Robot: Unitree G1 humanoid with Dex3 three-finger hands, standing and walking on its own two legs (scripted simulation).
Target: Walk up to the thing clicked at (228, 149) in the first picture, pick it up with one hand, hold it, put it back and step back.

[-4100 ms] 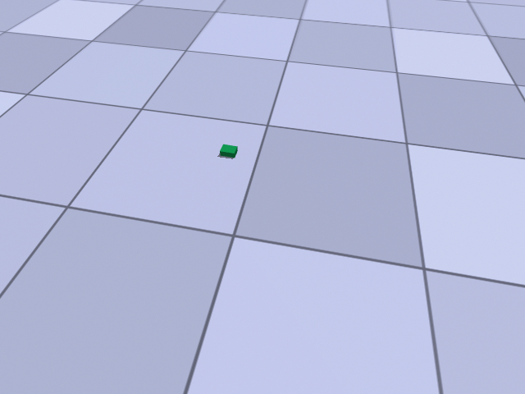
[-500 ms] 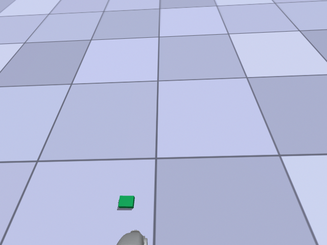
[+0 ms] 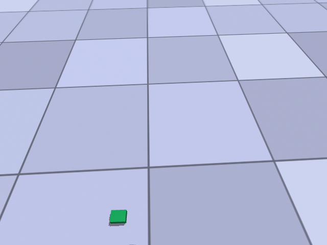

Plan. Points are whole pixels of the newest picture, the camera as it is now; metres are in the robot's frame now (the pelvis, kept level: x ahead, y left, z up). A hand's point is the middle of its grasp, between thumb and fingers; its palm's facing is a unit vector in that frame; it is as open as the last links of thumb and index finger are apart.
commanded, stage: walk up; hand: left
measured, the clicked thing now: (118, 216) +0.37 +0.27 -0.74
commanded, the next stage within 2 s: stand in 1.14 s
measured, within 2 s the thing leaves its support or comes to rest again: neither
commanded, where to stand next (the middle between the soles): +0.05 -0.01 m, yaw +2 degrees
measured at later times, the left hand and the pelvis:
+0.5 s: hand out of the picture +0.13 +0.25 -0.13, palm faces +0.01 -0.95 -0.32, open 7.4 cm; pelvis +0.02 +0.00 +0.03, yaw +1 degrees
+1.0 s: hand out of the picture +0.09 +0.26 -0.13, palm faces +0.04 -0.95 -0.32, open 7.4 cm; pelvis +0.03 +0.00 +0.03, yaw +2 degrees
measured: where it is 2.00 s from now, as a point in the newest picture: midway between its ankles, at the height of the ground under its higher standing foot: outside the picture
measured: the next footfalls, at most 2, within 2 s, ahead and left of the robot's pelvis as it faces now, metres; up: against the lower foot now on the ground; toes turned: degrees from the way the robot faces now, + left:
none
